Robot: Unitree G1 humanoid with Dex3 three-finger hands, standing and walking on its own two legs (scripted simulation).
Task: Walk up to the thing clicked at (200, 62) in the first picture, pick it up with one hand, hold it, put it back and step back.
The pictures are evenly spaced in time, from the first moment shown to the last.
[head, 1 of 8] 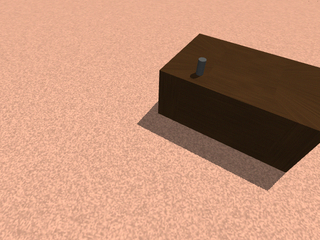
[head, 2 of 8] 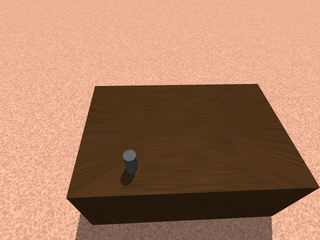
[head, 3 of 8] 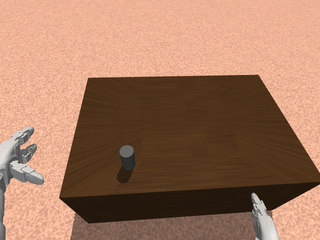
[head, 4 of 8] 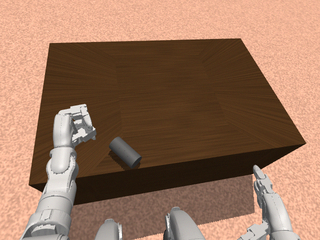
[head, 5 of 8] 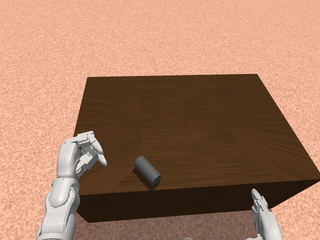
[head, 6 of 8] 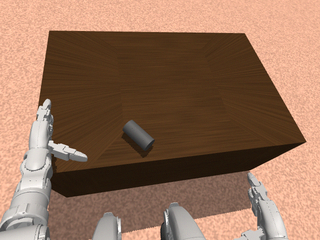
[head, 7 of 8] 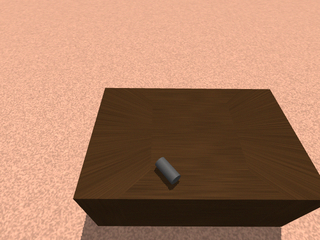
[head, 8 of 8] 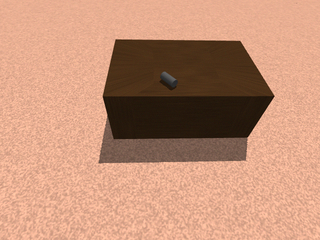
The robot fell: no
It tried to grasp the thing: yes
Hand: left
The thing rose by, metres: 0.01
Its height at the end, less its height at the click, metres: -0.03
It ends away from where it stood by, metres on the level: 0.15
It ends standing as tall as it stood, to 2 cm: no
